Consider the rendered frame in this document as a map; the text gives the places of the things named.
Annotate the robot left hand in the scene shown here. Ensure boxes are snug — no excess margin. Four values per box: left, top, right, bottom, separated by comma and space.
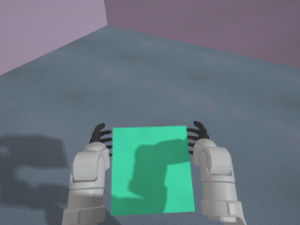
89, 123, 113, 157

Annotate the robot right hand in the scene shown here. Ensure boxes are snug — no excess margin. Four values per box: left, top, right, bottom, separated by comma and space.
187, 121, 210, 155

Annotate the carton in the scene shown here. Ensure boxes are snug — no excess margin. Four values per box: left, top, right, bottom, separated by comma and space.
111, 126, 195, 216

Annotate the left robot forearm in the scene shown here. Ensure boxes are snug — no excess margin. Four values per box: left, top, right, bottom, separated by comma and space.
62, 142, 111, 225

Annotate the right robot forearm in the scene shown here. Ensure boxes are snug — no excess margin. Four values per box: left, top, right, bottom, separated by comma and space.
192, 138, 247, 225

